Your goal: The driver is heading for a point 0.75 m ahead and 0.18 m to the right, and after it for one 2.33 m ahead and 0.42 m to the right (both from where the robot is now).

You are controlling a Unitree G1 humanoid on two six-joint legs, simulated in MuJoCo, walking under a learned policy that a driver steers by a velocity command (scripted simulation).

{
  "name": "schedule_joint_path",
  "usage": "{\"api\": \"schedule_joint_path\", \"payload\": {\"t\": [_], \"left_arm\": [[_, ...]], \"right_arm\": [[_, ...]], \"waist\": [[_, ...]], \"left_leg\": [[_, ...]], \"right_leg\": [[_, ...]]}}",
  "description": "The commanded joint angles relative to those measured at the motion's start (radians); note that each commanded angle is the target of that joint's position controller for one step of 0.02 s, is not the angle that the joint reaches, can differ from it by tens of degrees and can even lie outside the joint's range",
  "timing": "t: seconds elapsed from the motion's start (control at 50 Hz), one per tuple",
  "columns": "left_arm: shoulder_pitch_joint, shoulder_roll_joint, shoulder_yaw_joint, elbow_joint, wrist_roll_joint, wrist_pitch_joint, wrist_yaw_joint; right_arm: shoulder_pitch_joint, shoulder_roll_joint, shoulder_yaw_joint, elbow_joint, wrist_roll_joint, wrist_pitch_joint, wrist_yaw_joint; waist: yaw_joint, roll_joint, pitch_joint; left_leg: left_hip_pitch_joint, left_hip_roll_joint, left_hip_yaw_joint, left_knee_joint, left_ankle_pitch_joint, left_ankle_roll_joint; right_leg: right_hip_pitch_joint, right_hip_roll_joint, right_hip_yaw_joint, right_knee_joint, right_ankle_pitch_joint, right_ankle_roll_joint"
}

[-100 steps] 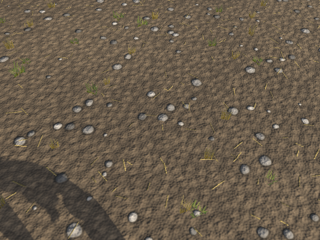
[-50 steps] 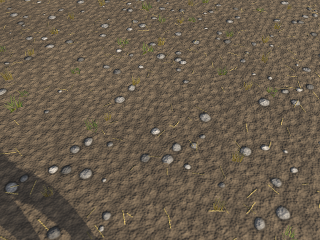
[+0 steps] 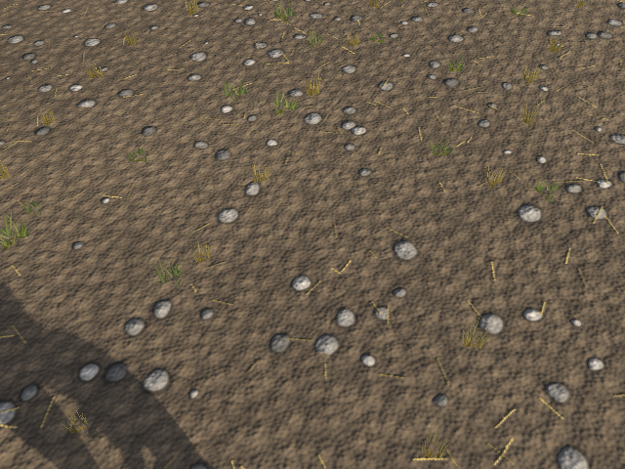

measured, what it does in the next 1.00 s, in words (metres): walks ahead, turning right: left foot, then right foot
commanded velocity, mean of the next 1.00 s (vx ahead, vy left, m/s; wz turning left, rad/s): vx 0.48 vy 0.00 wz -0.22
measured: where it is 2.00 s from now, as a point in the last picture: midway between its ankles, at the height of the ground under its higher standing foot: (431, 260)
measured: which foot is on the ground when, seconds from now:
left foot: up 0.00-0.36, down 0.38-0.96, up 0.98-1.00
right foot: down 0.00-0.40, up 0.42-0.92, down 0.94-1.00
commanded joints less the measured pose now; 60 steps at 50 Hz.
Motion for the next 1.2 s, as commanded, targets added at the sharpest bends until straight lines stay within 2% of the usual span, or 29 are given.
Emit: {"api": "schedule_joint_path", "payload": {"t": [0.02, 0.06, 0.1, 0.18, 0.26, 0.32, 0.36, 0.38, 0.4, 0.42, 0.44, 0.46, 0.48, 0.52, 0.56, 0.62, 0.72, 0.8, 0.86, 0.9, 0.94, 0.96, 0.98, 1.0, 1.04, 1.08, 1.1, 1.14, 1.2], "left_arm": [[0.22, 0.099, 0.015, 0.042, 0.009, 0.02, 0.007], [0.174, 0.06, -0.007, 0.036, 0.001, 0.005, 0.009], [0.221, 0.056, -0.017, 0.062, -0.007, -0.007, 0.014], [0.262, 0.063, -0.031, 0.081, -0.008, -0.014, 0.017], [0.281, 0.073, -0.038, 0.092, -0.011, -0.02, 0.023], [0.259, 0.107, -0.032, 0.096, -0.01, -0.026, 0.03], [0.221, 0.13, -0.025, 0.09, -0.003, -0.016, 0.034], [0.209, 0.13, -0.024, 0.084, -0.008, -0.011, 0.03], [0.239, 0.068, -0.034, 0.06, -0.007, -0.008, 0.024], [0.35, 0.013, -0.032, 0.055, -0.038, -0.002, 0.008], [0.25, 0.075, -0.022, 0.035, -0.017, 0.007, 0.012], [0.159, 0.085, -0.017, 0.009, -0.01, 0.006, 0.007], [0.143, 0.061, -0.017, 0.009, -0.01, 0.008, 0.005], [0.183, 0.019, -0.02, 0.023, 0.011, 0.036, -0.004], [0.165, 0.013, -0.017, 0.01, 0.014, 0.056, -0.011], [0.035, 0.03, -0.012, -0.043, 0.007, 0.073, -0.022], [-0.154, 0.018, -0.023, -0.113, -0.004, 0.064, -0.034], [-0.273, 0.012, -0.032, -0.163, 0.001, 0.061, -0.039], [-0.235, 0.037, -0.02, -0.165, 0.007, 0.061, -0.035], [-0.105, 0.072, -0.002, -0.131, 0.01, 0.061, -0.03], [0.124, 0.142, 0.036, -0.065, 0.026, 0.052, -0.02], [0.163, 0.241, 0.064, -0.066, 0.033, 0.053, -0.009], [0.141, 0.288, 0.074, -0.082, 0.014, 0.065, -0.014], [0.103, 0.258, 0.065, -0.076, -0.005, 0.07, -0.009], [0.009, 0.168, 0.042, -0.088, -0.008, 0.062, -0.002], [-0.013, 0.139, 0.027, -0.094, -0.021, 0.043, 0.008], [0.006, 0.148, 0.027, -0.091, -0.026, 0.031, 0.008], [0.048, 0.183, 0.033, -0.086, -0.028, 0.021, 0.007], [0.124, 0.192, 0.033, -0.086, -0.024, 0.025, 0.005]], "right_arm": [[-0.164, -0.037, -0.003, -0.129, -0.006, -0.036, 0.021], [-0.151, -0.039, -0.009, -0.126, -0.012, -0.022, 0.032], [-0.159, -0.043, -0.014, -0.133, -0.014, -0.003, 0.038], [-0.356, -0.03, -0.004, -0.212, -0.009, 0.009, 0.046], [-0.504, -0.022, 0.013, -0.27, 0.006, 0.009, 0.046], [-0.427, -0.074, -0.004, -0.259, 0.006, 0.005, 0.028], [-0.189, -0.118, -0.031, -0.181, 0.004, -0.006, 0.014], [-0.053, -0.15, -0.047, -0.139, -0.011, -0.011, 0.004], [0.065, -0.24, -0.07, -0.123, -0.031, -0.012, 0.0], [0.008, -0.252, -0.072, -0.135, -0.019, -0.001, 0.013], [-0.127, -0.207, -0.064, -0.157, 0.011, 0.0, 0.02], [-0.211, -0.131, -0.042, -0.175, 0.015, -0.008, 0.023], [-0.234, -0.087, -0.029, -0.166, 0.007, -0.02, 0.023], [-0.206, -0.047, -0.011, -0.138, 0.004, -0.042, 0.009], [-0.152, -0.069, -0.012, -0.119, 0.006, -0.06, 0.005], [-0.105, -0.102, -0.016, -0.115, 0.005, -0.067, 0.003], [-0.037, -0.093, -0.005, -0.11, 0.008, -0.066, -0.004], [0.04, -0.11, -0.004, -0.086, 0.007, -0.059, -0.021], [0.033, -0.142, -0.009, -0.085, 0.004, -0.047, -0.037], [-0.001, -0.173, -0.02, -0.097, -0.003, -0.034, -0.044], [-0.053, -0.193, -0.029, -0.132, 0.002, -0.024, -0.029], [-0.043, -0.111, -0.014, -0.184, 0.012, -0.028, -0.015], [-0.084, -0.116, -0.019, -0.253, 0.021, -0.038, 0.002], [-0.194, -0.144, -0.021, -0.278, 0.011, -0.051, 0.008], [-0.19, -0.14, -0.02, -0.275, 0.013, -0.062, 0.009], [-0.157, -0.121, -0.017, -0.275, -0.023, -0.022, 0.013], [-0.162, -0.117, -0.017, -0.284, -0.029, -0.005, 0.018], [-0.21, -0.111, -0.015, -0.311, -0.029, 0.015, 0.025], [-0.352, -0.123, -0.013, -0.371, -0.023, 0.024, 0.029]], "waist": [[0.059, -0.048, 0.118], [0.011, -0.06, 0.108], [-0.002, -0.097, 0.093], [0.011, -0.106, 0.127], [0.031, -0.132, 0.147], [-0.025, -0.142, 0.077], [-0.13, -0.143, -0.046], [-0.19, -0.117, -0.107], [-0.195, 0.027, -0.215], [-0.097, 0.181, -0.283], [-0.065, 0.027, -0.138], [-0.05, -0.03, -0.022], [-0.015, -0.078, 0.044], [0.035, -0.048, 0.054], [0.044, -0.026, 0.063], [0.03, -0.01, 0.093], [-0.012, 0.011, 0.106], [-0.05, 0.021, 0.112], [-0.012, 0.054, 0.066], [0.055, 0.09, -0.006], [0.173, 0.042, -0.119], [0.149, -0.129, -0.201], [0.109, -0.202, -0.253], [0.104, -0.068, -0.121], [0.019, 0.032, 0.016], [-0.029, 0.002, 0.013], [-0.034, -0.012, 0.006], [-0.029, -0.037, 0.009], [0.02, -0.078, 0.031]], "left_leg": [[-0.55, 0.059, -0.018, 0.312, 0.114, 0.039], [-0.503, 0.08, 0.004, 0.254, 0.182, 0.025], [-0.51, 0.065, 0.042, 0.23, 0.201, 0.01], [-0.525, 0.04, 0.11, 0.057, 0.298, -0.01], [-0.363, -0.012, 0.171, -0.228, 0.403, 0.014], [-0.221, -0.063, 0.172, -0.275, 0.371, 0.072], [-0.001, -0.09, 0.148, -0.328, 0.336, 0.112], [0.186, -0.031, 0.09, -0.384, 0.316, 0.136], [0.359, 0.227, -0.207, -0.398, 0.186, 0.189], [0.491, 0.415, -0.727, -0.585, 0.076, 0.336], [0.344, 0.377, -0.626, -0.65, -0.081, 0.296], [0.192, 0.345, -0.484, -0.687, -0.064, 0.257], [0.074, 0.307, -0.373, -0.719, 0.061, 0.219], [-0.035, 0.243, -0.197, -0.737, 0.228, 0.158], [-0.046, 0.226, -0.111, -0.751, 0.324, 0.141], [0.003, 0.205, -0.006, -0.778, 0.396, 0.103], [0.092, 0.166, 0.141, -0.749, 0.631, 0.048], [0.234, 0.201, 0.198, -0.702, 0.804, 0.042], [0.328, 0.231, 0.244, -0.564, 1.174, 0.033], [0.341, 0.251, 0.262, -0.362, 1.345, 0.037], [0.168, 0.235, 0.274, 0.053, 1.077, 0.03], [-0.167, 0.129, 0.27, 0.399, 0.37, -0.003], [-0.478, -0.062, 0.084, 0.64, -0.106, -0.029], [-0.59, 0.029, -0.024, 0.6, 0.011, -0.016], [-0.508, 0.092, -0.014, 0.422, 0.133, -0.026], [-0.402, 0.115, -0.014, 0.324, 0.144, -0.062], [-0.393, 0.113, -0.003, 0.297, 0.143, -0.078], [-0.414, 0.111, 0.02, 0.23, 0.188, -0.101], [-0.49, 0.102, 0.038, 0.102, 0.298, -0.116]], "right_leg": [[0.299, -0.353, 0.504, -0.357, 0.029, -0.137], [0.253, -0.276, 0.355, -0.383, 0.177, -0.1], [0.277, -0.247, 0.267, -0.365, 0.425, -0.088], [0.232, -0.208, 0.159, -0.384, 0.642, -0.082], [0.193, -0.199, 0.109, -0.402, 0.773, -0.065], [0.284, -0.228, 0.088, -0.271, 1.086, -0.051], [0.302, -0.226, 0.078, 0.017, 1.134, -0.046], [0.189, -0.194, 0.062, 0.237, 0.943, -0.043], [0.014, -0.101, 0.014, 0.599, 0.402, -0.039], [-0.299, 0.066, 0.101, 0.903, -0.209, -0.019], [-0.381, -0.027, 0.167, 0.902, -0.101, -0.038], [-0.381, -0.065, 0.16, 0.843, -0.017, -0.041], [-0.335, -0.097, 0.162, 0.778, 0.017, -0.039], [-0.232, -0.127, 0.168, 0.689, 0.034, -0.021], [-0.246, -0.132, 0.156, 0.65, 0.06, -0.01], [-0.38, -0.149, 0.138, 0.568, 0.174, 0.002], [-0.421, -0.123, 0.055, 0.297, 0.336, 0.015], [-0.408, -0.086, -0.033, 0.123, 0.329, -0.01], [-0.315, -0.016, -0.082, 0.082, 0.206, -0.062], [-0.179, 0.039, -0.093, 0.072, 0.098, -0.112], [0.141, 0.032, 0.0, -0.079, 0.09, -0.18], [0.407, -0.239, 0.369, -0.089, 0.052, -0.273], [0.543, -0.396, 0.857, -0.237, 0.088, -0.405], [0.456, -0.363, 0.705, -0.276, 0.09, -0.356], [0.225, -0.281, 0.505, -0.318, 0.277, -0.258], [0.12, -0.2, 0.383, -0.326, 0.432, -0.219], [0.108, -0.18, 0.362, -0.324, 0.5, -0.217], [0.088, -0.148, 0.327, -0.325, 0.572, -0.202], [0.115, -0.127, 0.336, -0.33, 0.592, -0.162]]}}
Velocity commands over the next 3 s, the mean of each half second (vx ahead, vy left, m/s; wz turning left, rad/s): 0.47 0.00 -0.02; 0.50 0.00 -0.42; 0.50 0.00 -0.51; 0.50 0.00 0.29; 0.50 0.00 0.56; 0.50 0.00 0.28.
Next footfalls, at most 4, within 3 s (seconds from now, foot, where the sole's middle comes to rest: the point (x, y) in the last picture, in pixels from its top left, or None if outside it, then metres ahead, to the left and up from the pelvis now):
0.38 left None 0.39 0.06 -0.77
0.94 right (395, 403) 0.65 -0.12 -0.77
1.48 left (386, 269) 1.03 -0.13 -0.77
1.98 right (482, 231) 1.16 -0.41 -0.77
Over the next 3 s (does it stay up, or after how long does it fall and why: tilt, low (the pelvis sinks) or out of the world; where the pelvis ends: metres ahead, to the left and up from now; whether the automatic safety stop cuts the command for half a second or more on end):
stays up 1.58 -0.30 0.00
